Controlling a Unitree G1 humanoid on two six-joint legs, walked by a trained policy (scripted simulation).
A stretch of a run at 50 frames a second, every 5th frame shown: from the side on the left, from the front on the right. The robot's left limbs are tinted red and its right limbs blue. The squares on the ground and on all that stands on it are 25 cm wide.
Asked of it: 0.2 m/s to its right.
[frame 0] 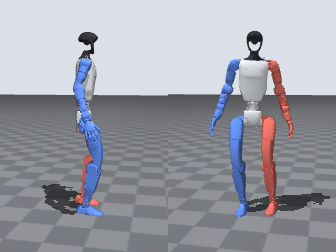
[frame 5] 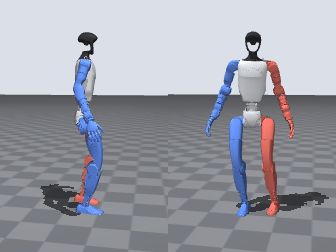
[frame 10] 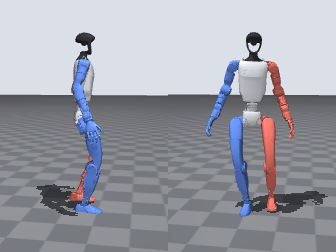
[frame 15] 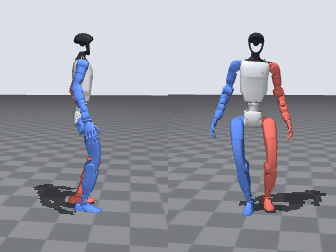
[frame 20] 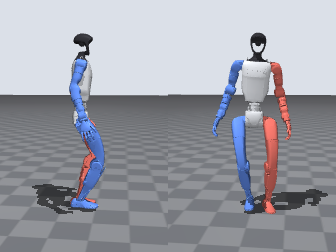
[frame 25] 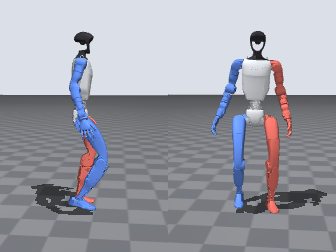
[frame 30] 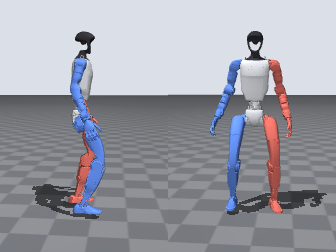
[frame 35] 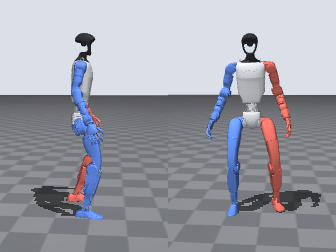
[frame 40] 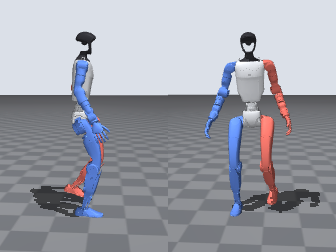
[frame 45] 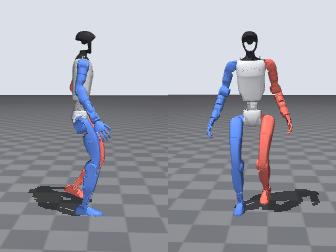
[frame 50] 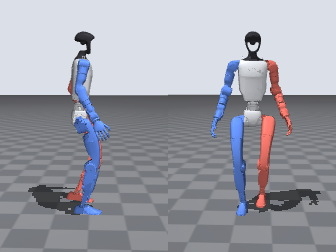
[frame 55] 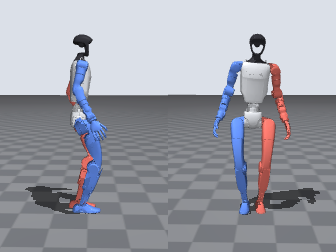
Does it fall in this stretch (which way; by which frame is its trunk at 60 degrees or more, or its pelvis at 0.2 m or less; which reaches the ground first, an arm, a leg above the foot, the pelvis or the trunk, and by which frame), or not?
no
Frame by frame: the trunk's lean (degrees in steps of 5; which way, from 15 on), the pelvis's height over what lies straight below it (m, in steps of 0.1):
0: 5, 0.8
5: 5, 0.8
10: 5, 0.8
15: 5, 0.8
20: 5, 0.8
25: 5, 0.8
30: 5, 0.8
35: 5, 0.8
40: 5, 0.8
45: 5, 0.8
50: 5, 0.8
55: 5, 0.8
